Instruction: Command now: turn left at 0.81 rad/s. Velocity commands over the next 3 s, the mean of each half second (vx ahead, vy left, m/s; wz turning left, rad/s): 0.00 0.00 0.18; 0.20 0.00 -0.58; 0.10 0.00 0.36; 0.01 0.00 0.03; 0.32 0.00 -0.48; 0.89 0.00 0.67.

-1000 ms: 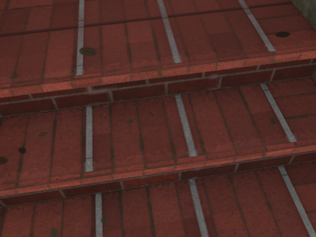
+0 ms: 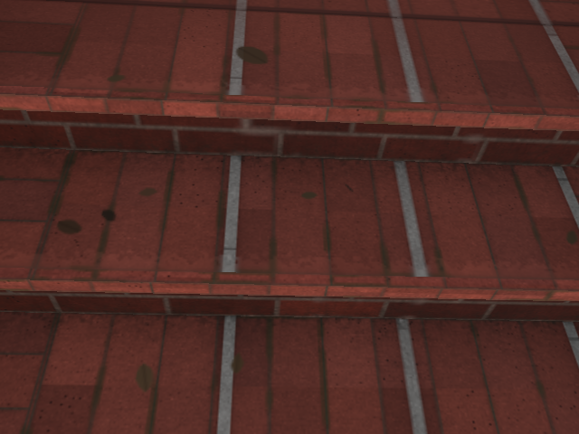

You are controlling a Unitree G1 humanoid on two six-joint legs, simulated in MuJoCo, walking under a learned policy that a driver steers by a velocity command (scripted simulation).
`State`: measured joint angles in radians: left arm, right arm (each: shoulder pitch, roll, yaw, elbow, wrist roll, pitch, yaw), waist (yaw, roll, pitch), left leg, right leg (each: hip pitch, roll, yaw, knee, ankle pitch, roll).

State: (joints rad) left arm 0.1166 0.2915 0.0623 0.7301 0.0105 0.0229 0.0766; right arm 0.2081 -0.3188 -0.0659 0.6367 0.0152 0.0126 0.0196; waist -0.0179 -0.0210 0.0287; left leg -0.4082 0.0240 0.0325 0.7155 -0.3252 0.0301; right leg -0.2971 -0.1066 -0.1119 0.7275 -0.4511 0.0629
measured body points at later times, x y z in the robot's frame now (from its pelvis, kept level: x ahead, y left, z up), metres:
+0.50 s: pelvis +0.00 +0.01 +0.01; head +0.02 +0.01 +0.46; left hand +0.12 +0.29 -0.09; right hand +0.20 -0.22 -0.07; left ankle +0.02 +0.09 -0.72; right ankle +0.00 -0.12 -0.72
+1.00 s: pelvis +0.04 +0.04 +0.03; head +0.06 +0.06 +0.48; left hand +0.29 +0.22 -0.08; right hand +0.00 -0.24 -0.07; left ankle +0.02 +0.13 -0.72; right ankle +0.01 -0.10 -0.66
